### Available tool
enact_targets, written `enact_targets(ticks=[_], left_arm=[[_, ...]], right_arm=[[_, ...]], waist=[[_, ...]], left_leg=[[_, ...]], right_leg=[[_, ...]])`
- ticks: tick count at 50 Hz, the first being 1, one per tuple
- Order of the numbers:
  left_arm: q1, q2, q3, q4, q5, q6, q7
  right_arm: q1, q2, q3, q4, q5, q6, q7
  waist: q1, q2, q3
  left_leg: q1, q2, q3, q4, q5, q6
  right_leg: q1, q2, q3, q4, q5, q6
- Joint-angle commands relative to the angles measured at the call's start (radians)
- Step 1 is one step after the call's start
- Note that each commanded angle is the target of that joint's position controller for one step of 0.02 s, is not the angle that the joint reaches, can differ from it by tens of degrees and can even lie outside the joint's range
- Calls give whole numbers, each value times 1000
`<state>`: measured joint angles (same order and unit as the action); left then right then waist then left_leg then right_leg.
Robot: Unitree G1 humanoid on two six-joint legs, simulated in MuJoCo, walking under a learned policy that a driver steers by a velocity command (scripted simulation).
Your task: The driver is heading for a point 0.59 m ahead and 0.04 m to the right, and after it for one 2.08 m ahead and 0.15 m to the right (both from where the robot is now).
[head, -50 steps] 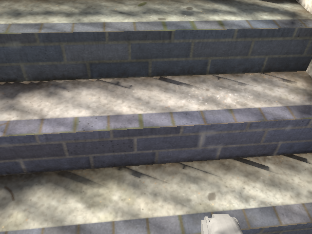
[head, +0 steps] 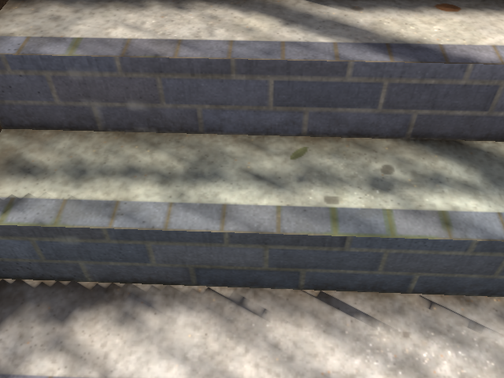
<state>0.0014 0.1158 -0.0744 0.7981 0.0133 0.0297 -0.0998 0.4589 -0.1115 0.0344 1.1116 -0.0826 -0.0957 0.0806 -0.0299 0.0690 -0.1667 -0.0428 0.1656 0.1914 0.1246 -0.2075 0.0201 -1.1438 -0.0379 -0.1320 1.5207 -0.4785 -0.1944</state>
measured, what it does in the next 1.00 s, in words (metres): climbs: left foot 0.19 m higher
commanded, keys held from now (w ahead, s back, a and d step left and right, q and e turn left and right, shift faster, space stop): w+e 0.30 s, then w+q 0.38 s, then q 0.32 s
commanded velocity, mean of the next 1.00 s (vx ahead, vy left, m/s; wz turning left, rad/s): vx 0.42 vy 0.00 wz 0.00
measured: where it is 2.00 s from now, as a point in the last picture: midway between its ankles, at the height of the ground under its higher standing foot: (306, 215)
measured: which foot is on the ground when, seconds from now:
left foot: down 0.00-0.06, up 0.08-0.50, down 0.52-1.00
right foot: down 0.00-0.58, up 0.60-1.00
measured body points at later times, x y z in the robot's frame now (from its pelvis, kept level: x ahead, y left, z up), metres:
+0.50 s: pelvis +0.24 -0.04 +0.19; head +0.24 -0.04 +0.64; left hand +0.19 +0.15 +0.03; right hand +0.45 -0.25 +0.11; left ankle +0.41 +0.03 -0.33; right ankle +0.11 -0.11 -0.56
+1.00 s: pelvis +0.48 -0.07 +0.37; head +0.47 -0.06 +0.82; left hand +0.75 +0.08 +0.31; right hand +0.39 -0.24 +0.22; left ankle +0.41 +0.03 -0.37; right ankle +0.64 -0.19 -0.13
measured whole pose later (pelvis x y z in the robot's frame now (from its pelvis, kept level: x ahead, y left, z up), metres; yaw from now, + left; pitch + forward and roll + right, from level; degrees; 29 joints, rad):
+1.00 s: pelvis +0.48 -0.07 +0.37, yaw +1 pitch +7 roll -3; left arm -0.11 0.10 -0.06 0.77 0.04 0.02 -0.02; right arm 0.54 -0.07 0.04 1.07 -0.05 -0.09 0.09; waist -0.07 0.04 -0.17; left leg -0.21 -0.04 -0.16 0.38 -0.28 0.06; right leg -1.32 -0.06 -0.08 1.68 -0.35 -0.09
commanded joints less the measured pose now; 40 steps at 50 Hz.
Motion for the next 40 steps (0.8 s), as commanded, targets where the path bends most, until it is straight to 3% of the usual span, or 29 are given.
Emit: enact_targets(ticks=[1, 2, 3, 4, 5, 6, 9, 10, 12, 13, 16, 18, 21, 22, 23, 24, 26, 27, 28, 29, 30, 31, 32, 33, 34, 36, 38, 39, 40], left_arm=[[133, 85, 39, -17, -5, -40, 5], [261, 153, 48, 23, -18, -47, 24], [523, 263, 78, 95, 7, -32, 40], [690, 374, 122, 170, 44, -38, 54], [718, 345, 127, 217, 55, -65, 58], [682, 246, 106, 257, 54, -83, 51], [210, 95, 74, 239, 26, -88, 21], [163, 83, 66, 245, 47, -90, 15], [92, 106, 73, 193, 35, -111, 16], [221, 115, 71, 220, 52, -119, 30], [549, 33, 43, 366, 111, -114, 32], [573, 68, 41, 367, 128, -123, 9], [582, 114, 42, 324, 59, -130, -10], [543, 104, 33, 317, 47, -115, -21], [476, 137, 35, 274, 23, -128, -27], [490, 211, 51, 278, 8, -145, -30], [474, 312, 102, 294, -28, -164, -19], [538, 287, 110, 316, 12, -159, -27], [641, 220, 104, 329, 86, -156, -39], [619, 205, 106, 314, 98, -135, -61], [439, 153, 124, 327, 78, -88, -79], [398, 156, 129, 296, 37, -85, -71], [295, 129, 120, 251, 15, -88, -39], [242, 129, 112, 221, 19, -95, -15], [228, 109, 103, 187, 19, -96, 8], [217, 81, 79, 123, 28, -87, 44], [124, 106, 76, 52, 5, -97, 59], [111, 75, 58, 60, -10, -99, 49], [62, 57, 45, 43, -8, -101, 42]], right_arm=[[-31, -321, -69, -76, 26, -37, 2], [61, -254, -57, -90, -44, -33, 9], [-22, -244, -57, -127, -51, -8, 48], [-184, -176, -68, -153, -18, 15, 67], [-232, -119, -65, -158, 23, 20, 53], [-273, -82, -57, -183, 30, 19, 14], [-298, -66, -28, -222, 34, 20, -15], [-276, -107, -33, -228, 41, 38, -28], [-324, -165, -42, -250, 62, 43, -37], [-367, -123, -26, -262, 64, 40, -19], [-494, -46, 22, -295, 30, 42, -26], [-612, -77, 21, -375, 46, 55, -38], [-824, -90, 14, -456, 36, 111, -45], [-784, -44, 28, -456, 25, 141, -30], [-747, -41, 25, -448, 11, 146, -7], [-780, -80, 14, -485, 32, 152, 11], [-596, -114, 5, -463, 23, 147, 21], [-495, -139, -11, -420, 27, 140, 8], [-302, -176, -29, -336, 42, 138, -5], [-129, -222, -47, -261, 47, 148, -16], [13, -257, -62, -212, -11, 154, -27], [58, -227, -53, -187, 3, 123, -42], [12, -206, -61, -128, 14, 96, -36], [-58, -100, -44, -96, 7, 81, -32], [-130, -53, -30, -76, 17, 68, -33], [-243, 8, -4, -45, 26, 44, -19], [-277, -17, -12, -83, 35, 8, -6], [-241, -52, -22, -96, 15, 2, -13], [-135, -67, -24, -65, -14, 5, -18]], waist=[[133, 143, -95], [120, -4, -270], [243, -169, -309], [291, -282, -152], [272, -292, -50], [207, -373, 55], [-53, -37, 118], [-93, -17, 94], [-109, -51, 60], [-57, -172, 52], [20, -118, 118], [32, -73, 82], [83, -191, 131], [39, -221, 140], [0, -244, 133], [-22, -259, 79], [-94, -292, 3], [-59, -262, -94], [-32, -138, -266], [-111, -18, -285], [-224, 222, -60], [-191, 199, -16], [-123, 95, 107], [-76, -83, 69], [-6, -140, 63], [101, -133, 45], [143, -113, 16], [111, -4, 15], [85, 8, 42]], left_leg=[[69, 152, 51, 277, 1444, 213], [-252, 66, -13, 515, 1291, 152], [-539, -73, -113, 772, 780, 134], [-887, -196, -266, 1178, 249, 105], [-1016, -231, -448, 1516, 300, 124], [-1109, -266, -551, 1774, 383, 174], [-1139, -201, -502, 1957, 374, 241], [-1145, -180, -451, 1915, 382, 222], [-1061, -125, -307, 1802, 320, 177], [-1131, -163, -231, 2121, 178, 160], [-1512, -156, -285, 2261, 55, 221], [-1444, -107, -198, 1943, 155, 209], [-1265, -68, -63, 1652, 2, 119], [-1078, -69, -54, 1551, -6, 136], [-852, -124, 18, 1481, -57, 114], [-778, -182, 62, 1400, -79, 99], [-852, -242, 50, 1035, -185, 103], [-753, -261, 15, 977, -165, 138], [-383, -228, -215, 947, 47, 225], [-170, -158, -519, 661, -259, 297], [-186, -38, -956, 297, -525, 394], [-214, -15, -1143, 245, -756, 337], [-247, -26, -1005, 305, -623, 290], [-242, -34, -951, 298, -448, 267], [-260, -27, -871, 313, -270, 201], [-328, -64, -558, 342, 207, 150], [-402, -116, -330, 310, 450, 92], [-448, -131, -325, 276, 517, 127], [-424, -120, -378, 269, 434, 152]], right_leg=[[438, 156, -21, -319, 111, -16], [844, 85, 290, -398, 313, -118], [1089, 11, 685, -817, 3, -174], [1139, -106, 1071, -1125, -238, -147], [1037, -118, 1103, -1154, -423, -48], [893, -91, 1059, -1113, -430, -10], [577, -36, 704, -1043, -29, 34], [557, -18, 605, -1041, 133, 27], [462, 18, 408, -1092, 280, 57], [527, 9, 442, -1116, 378, 7], [820, -41, 509, -1101, 158, -20], [826, -46, 439, -1152, 163, -5], [727, -131, 420, -1384, 312, -79], [622, -170, 400, -1443, 379, -118], [564, -197, 344, -1475, 779, -139], [660, -215, 318, -1417, 1342, -160], [1177, -266, 255, -1204, 1982, -119], [1276, -230, 183, -1048, 2134, -90], [1071, -174, 214, -844, 2051, -43], [790, -78, 265, -648, 1740, -51], [397, 149, 305, -113, 676, 12], [196, 176, 498, 254, 683, 1], [19, 166, 501, 363, 681, -26], [-23, 185, 531, 473, 665, -66], [-57, 164, 540, 501, 650, -78], [-96, 104, 420, 493, 558, -52], [-29, 19, 240, 362, 413, 15], [-12, 38, 174, 559, 295, 45], [-106, 55, 150, 709, 243, 38]])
